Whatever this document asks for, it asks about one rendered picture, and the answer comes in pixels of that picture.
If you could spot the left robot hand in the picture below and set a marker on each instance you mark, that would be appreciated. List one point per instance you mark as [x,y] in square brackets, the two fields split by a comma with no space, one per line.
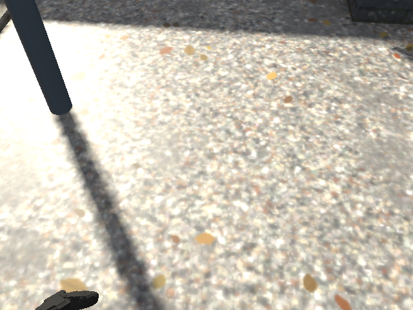
[75,300]

